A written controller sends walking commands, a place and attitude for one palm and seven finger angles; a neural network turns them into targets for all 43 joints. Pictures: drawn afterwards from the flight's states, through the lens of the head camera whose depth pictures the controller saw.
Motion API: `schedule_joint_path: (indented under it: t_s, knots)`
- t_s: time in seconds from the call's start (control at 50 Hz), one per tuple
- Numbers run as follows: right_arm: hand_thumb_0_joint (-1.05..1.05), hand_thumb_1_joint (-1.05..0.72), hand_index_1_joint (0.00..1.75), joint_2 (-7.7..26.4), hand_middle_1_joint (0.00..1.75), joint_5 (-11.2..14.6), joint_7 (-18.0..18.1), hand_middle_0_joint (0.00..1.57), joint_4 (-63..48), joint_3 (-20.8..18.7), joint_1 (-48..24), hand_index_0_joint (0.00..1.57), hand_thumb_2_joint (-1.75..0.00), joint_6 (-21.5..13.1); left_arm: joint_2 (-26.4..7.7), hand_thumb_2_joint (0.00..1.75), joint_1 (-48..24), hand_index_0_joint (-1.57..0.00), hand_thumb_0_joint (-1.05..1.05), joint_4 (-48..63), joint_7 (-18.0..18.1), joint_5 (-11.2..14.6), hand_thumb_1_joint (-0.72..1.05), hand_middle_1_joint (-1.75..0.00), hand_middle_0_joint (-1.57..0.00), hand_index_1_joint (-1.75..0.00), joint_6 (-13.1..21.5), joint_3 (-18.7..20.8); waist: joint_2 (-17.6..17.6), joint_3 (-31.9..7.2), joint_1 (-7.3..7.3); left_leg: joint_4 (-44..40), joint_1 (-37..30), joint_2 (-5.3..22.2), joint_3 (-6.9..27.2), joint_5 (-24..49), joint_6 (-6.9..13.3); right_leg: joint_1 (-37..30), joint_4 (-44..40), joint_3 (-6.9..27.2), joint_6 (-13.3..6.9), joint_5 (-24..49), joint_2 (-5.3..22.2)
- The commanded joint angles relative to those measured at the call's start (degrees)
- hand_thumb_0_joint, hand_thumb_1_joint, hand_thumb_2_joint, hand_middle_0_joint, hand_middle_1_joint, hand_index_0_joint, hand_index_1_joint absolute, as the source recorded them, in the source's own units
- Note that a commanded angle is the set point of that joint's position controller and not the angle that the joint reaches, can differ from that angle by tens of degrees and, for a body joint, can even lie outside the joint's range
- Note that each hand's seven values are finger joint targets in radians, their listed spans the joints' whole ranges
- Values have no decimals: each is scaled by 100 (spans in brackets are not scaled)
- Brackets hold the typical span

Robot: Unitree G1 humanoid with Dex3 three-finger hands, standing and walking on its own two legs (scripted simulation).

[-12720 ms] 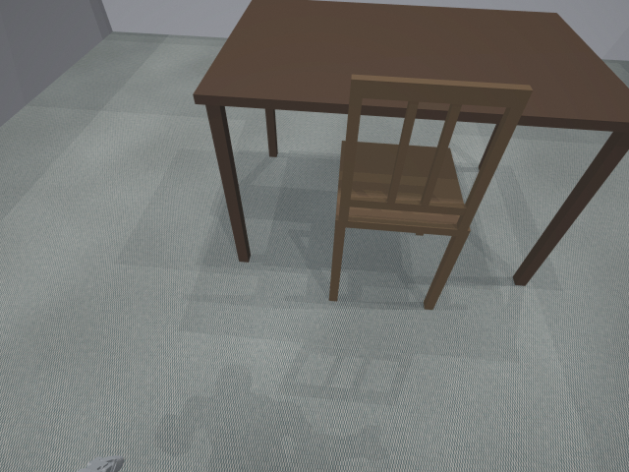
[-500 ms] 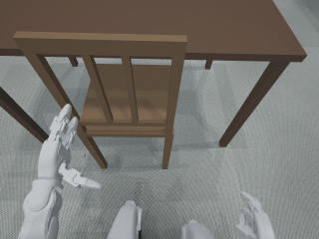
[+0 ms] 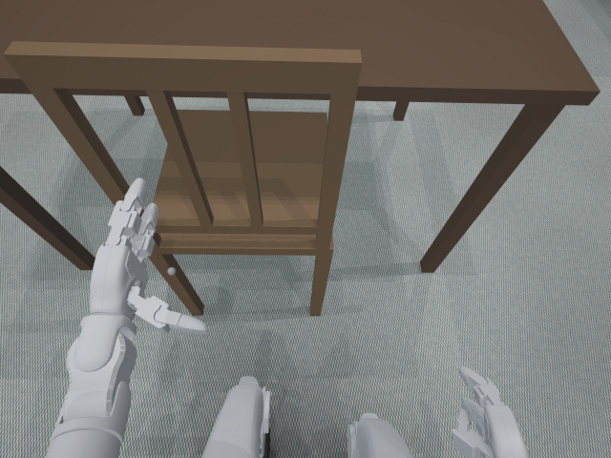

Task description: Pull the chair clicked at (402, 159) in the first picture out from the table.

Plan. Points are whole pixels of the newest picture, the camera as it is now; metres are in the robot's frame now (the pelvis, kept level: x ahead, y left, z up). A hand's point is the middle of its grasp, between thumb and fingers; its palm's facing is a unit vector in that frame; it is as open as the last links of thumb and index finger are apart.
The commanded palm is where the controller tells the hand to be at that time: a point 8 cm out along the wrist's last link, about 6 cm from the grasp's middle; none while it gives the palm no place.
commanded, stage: aim the fingers beside a spindle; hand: left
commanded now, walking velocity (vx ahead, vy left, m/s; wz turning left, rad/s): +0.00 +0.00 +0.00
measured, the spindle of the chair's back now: (187, 168) +0.51 +0.21 +0.02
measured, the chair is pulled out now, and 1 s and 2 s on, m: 0.00 0.00 0.00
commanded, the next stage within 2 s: push the fingers through the gap in 0.98 s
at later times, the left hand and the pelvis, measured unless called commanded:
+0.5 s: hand (190, 251) +0.37 +0.18 +0.02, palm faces +0.06 -1.00 -0.05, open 17.0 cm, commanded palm +0.34 +0.23 +0.02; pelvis +0.00 -0.01 -0.01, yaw -1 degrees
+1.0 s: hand (187, 254) +0.36 +0.18 +0.02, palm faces +0.07 -1.00 -0.04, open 17.0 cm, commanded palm +0.33 +0.23 +0.02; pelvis +0.00 +0.00 -0.01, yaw -1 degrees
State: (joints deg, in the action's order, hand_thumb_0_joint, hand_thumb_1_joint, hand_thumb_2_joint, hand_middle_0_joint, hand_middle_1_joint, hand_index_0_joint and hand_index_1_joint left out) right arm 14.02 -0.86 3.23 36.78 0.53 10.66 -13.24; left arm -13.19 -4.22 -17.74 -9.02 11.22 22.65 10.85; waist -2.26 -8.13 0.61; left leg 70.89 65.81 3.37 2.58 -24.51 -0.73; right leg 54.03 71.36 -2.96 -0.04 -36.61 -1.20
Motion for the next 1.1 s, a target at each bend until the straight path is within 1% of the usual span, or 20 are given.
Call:
schedule_joint_path:
  t_s: [0.0, 0.04, 0.08, 0.24, 0.26, 0.38, 0.48, 0.52, 0.6, 0.64, 0.68, 0.72, 0.74, 0.76, 0.82, 0.9, 0.94, 1.0, 1.04, 1.08]
  knots:
    - [0, -90, 30, 802, 30, 0, 49, 20, -653, -345, 124, 20, -90, -203, -741, 30, -1236, -6, 0, 979, 21, 18, -50, -8, -6, -8, 361, 257, -205, -2062, 108, -741, -2612, -241, 44, 949, 138, 231, -1125, 57, -101, 1665, -174]
    - [0, -90, 30, 821, 30, -6, 49, 20, -614, -354, 160, 20, -90, -154, -915, 30, -1306, -6, 0, 848, 41, 27, -50, -8, -6, -8, 377, 462, -15, -2127, 85, -715, -2560, -227, 48, 1018, 139, 193, -1095, 62, -102, 1764, -182]
    - [0, -90, 30, 797, 30, -11, 21, 20, -662, -347, 145, 20, -90, -121, -862, 30, -1309, -6, 0, 870, 57, 12, -50, -8, -6, -8, 406, 425, -218, -2215, 44, -701, -2599, -248, 20, 1062, 131, 196, -1057, 62, -105, 1781, -177]
    - [0, -90, 30, 819, 30, -6, -3, 20, -552, -362, 206, 20, -90, -16, -812, 30, -1831, -6, 0, 446, 78, -13, -50, -8, -6, -8, 563, 353, -14, -2085, 189, -562, -2323, -243, -1, 845, 149, 403, -1039, 119, -86, 1639, -182]
    - [0, -90, 30, 835, 30, -9, 13, 20, -537, -365, 234, 20, -90, -16, -999, 30, -1866, -6, 0, 376, 91, -19, -50, -8, -6, -8, 597, 555, -9, -2137, 120, -542, -2268, -247, -1, 875, 153, 369, -995, 129, -107, 1646, -199]
    - [0, -90, 30, 838, 30, -14, 2, 20, -468, -382, 292, 20, -90, 40, -909, 30, -2203, -6, 0, 116, 90, -58, -50, -8, -6, -8, 665, 459, -58, -2274, 193, -447, -2295, -236, -10, 883, 150, 541, -938, 148, -90, 1666, -184]
    - [0, -90, 30, 863, 30, -13, -1, 20, -508, -406, 331, 20, -90, 106, -1173, 30, -2085, -6, 0, 126, 121, -52, -50, -8, -6, -8, 669, 747, -95, -2577, 76, -461, -2386, -237, -26, 997, 144, 389, -916, 163, -99, 1766, -194]
    - [0, -90, 30, 835, 30, -4, -18, 20, -529, -393, 316, 20, -90, 138, -968, 30, -2050, -6, 0, 142, 98, -21, -50, -8, -6, -8, 638, 559, -92, -2490, 143, -449, -2322, -252, -69, 1020, 159, 332, -940, 178, -75, 1873, -185]
    - [0, -90, 30, 847, 30, 13, 3, 20, -493, -388, 336, 20, -90, 198, -1182, 30, -2075, -6, 0, -70, 88, -16, -50, -8, -6, -8, 635, 792, 101, -2296, 149, -429, -2071, -240, -83, 914, 167, 329, -945, 213, -63, 1815, -194]
    - [0, -90, 30, 828, 30, 17, -10, 20, -503, -399, 335, 20, -90, 182, -1018, 30, -2207, -6, 0, 106, 48, 5, -50, -8, -6, -8, 687, 617, -89, -2403, 184, -413, -2242, -241, -83, 960, 160, 378, -937, 200, -67, 1843, -190]
    - [0, -90, 30, 846, 30, 11, -6, 20, -509, -399, 360, 20, -90, 181, -1086, 30, -2079, -6, 0, 123, 40, 13, -50, -8, -6, -8, 721, 677, -52, -2460, 144, -434, -2311, -236, -58, 1058, 157, 349, -914, 177, -78, 1915, -203]
    - [0, -90, 30, 834, 30, 14, -11, 20, -477, -399, 335, 20, -90, 186, -951, 30, -2118, -6, 0, 90, 9, 23, -50, -8, -6, -8, 717, 530, -50, -2338, 223, -403, -2259, -236, -68, 1023, 167, 402, -934, 186, -64, 1918, -193]
    - [0, -90, 30, 856, 30, 17, -1, 20, -467, -406, 356, 20, -90, 199, -1074, 30, -2035, -6, 0, -35, 16, 15, -50, -8, -6, -8, 708, 668, 95, -2284, 186, -410, -2164, -228, -56, 951, 161, 411, -934, 190, -64, 1842, -201]
    - [0, -90, 30, 858, 30, 20, 5, 20, -463, -390, 350, 20, -90, 187, -1028, 30, -2175, -6, 0, -31, 5, 6, -50, -8, -6, -8, 726, 581, -14, -2250, 231, -389, -2137, -241, -59, 926, 179, 482, -913, 196, -71, 1797, -210]
    - [0, -90, 30, 863, 30, 19, -2, 20, -485, -409, 332, 20, -90, 192, -1126, 30, -2091, -6, 0, 79, 9, 12, -50, -8, -6, -8, 746, 714, -159, -2386, 119, -439, -2321, -229, -36, 1005, 139, 457, -891, 158, -98, 1822, -199]
    - [0, -90, 30, 837, 30, 4, -31, 20, -526, -412, 329, 20, -90, 194, -898, 30, -1959, -6, 0, 259, 27, 14, -50, -8, -6, -8, 730, 490, -204, -2508, 152, -449, -2571, -233, -7, 1204, 139, 445, -871, 103, -96, 1985, -206]
    - [0, -90, 30, 852, 30, 18, -22, 20, -518, -412, 309, 20, -90, 225, -1006, 30, -1867, -6, 0, 185, 36, 7, -50, -8, -6, -8, 700, 597, -37, -2393, 155, -445, -2406, -225, -20, 1133, 148, 442, -876, 112, -89, 1960, -210]
    - [0, -90, 30, 836, 30, 21, -19, 20, -526, -394, 275, 20, -90, 227, -901, 30, -1988, -6, 0, 179, 62, -22, -50, -8, -6, -8, 699, 479, -146, -2225, 187, -490, -2403, -222, 8, 905, 133, 596, -911, 96, -93, 1686, -213]
    - [0, -90, 30, 841, 30, 13, -18, 20, -535, -398, 277, 20, -90, 223, -988, 30, -2005, -6, 0, 261, 88, -21, -50, -8, -6, -8, 722, 571, -182, -2355, 148, -472, -2429, -233, -5, 990, 134, 504, -894, 108, -104, 1770, -203]
    - [0, -90, 30, 843, 30, 11, -4, 20, -525, -389, 268, 20, -90, 225, -983, 30, -2141, -6, 0, 211, 94, -27, -50, -8, -6, -8, 724, 546, -110, -2321, 207, -446, -2380, -229, 5, 940, 146, 574, -892, 110, -90, 1727, -208]
